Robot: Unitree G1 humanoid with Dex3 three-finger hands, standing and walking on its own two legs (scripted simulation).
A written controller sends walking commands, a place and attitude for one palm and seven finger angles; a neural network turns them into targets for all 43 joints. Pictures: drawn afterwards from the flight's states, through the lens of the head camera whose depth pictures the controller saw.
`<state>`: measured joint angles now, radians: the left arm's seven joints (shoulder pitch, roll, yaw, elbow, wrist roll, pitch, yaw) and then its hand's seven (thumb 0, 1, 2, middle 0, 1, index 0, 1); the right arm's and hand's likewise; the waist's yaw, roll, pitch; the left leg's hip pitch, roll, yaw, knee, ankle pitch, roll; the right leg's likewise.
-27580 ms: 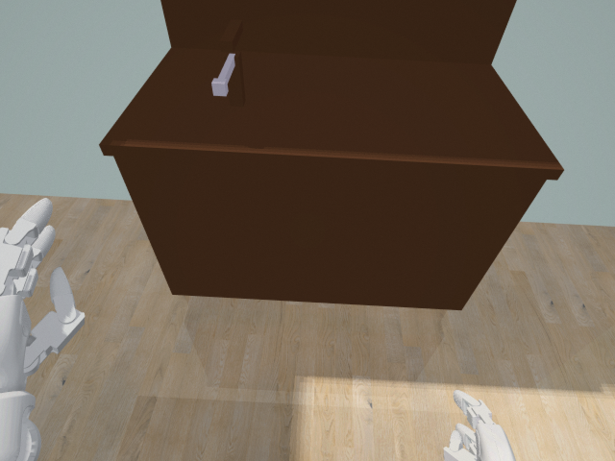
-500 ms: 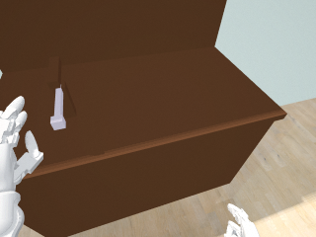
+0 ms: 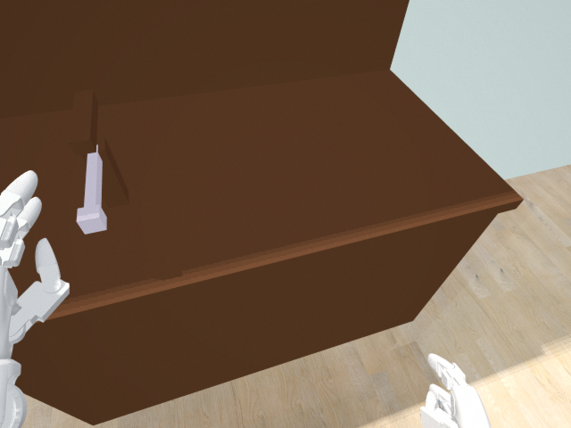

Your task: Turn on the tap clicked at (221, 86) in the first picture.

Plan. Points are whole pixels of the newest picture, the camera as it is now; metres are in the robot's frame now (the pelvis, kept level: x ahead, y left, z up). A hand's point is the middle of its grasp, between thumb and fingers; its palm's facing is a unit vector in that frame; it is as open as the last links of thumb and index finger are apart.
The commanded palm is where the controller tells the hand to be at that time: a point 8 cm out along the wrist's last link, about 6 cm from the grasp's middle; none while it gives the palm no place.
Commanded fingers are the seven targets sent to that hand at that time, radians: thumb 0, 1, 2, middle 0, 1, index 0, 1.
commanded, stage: look again from close up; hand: left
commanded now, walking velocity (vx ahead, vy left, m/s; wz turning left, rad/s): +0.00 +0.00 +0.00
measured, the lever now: (92, 219) +0.35 +0.30 +0.09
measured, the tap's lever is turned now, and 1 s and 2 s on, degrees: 0 0 0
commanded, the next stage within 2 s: come to a stop and stand still in 0.30 s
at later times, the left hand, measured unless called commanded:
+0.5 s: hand (62, 296) +0.20 +0.24 +0.17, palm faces +0.40 -0.83 -0.38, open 7.4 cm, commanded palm +0.14 +0.26 +0.18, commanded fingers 0.00 0.90 0.90 -0.20 -0.30 -0.20 -0.30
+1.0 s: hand (62, 280) +0.22 +0.24 +0.17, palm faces +0.41 -0.85 -0.32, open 7.4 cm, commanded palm +0.15 +0.27 +0.18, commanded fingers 0.00 0.90 0.90 -0.20 -0.30 -0.20 -0.30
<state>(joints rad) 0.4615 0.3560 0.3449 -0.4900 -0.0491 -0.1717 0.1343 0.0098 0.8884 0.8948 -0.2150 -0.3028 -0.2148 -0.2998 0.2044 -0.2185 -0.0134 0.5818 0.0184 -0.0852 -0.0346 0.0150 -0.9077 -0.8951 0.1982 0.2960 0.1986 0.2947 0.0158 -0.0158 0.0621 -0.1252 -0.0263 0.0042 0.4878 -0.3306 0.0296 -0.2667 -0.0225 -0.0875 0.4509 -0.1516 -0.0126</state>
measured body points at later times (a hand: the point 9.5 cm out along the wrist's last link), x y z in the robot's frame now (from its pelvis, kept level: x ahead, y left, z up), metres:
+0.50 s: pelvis -0.03 -0.01 +0.00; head -0.02 +0.00 +0.45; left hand +0.17 +0.28 +0.19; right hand +0.10 -0.25 -0.08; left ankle -0.04 +0.10 -0.74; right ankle +0.06 -0.12 -0.74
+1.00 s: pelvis -0.02 +0.00 +0.00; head +0.01 +0.02 +0.45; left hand +0.19 +0.29 +0.19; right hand +0.15 -0.22 -0.08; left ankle -0.04 +0.10 -0.74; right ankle +0.06 -0.12 -0.74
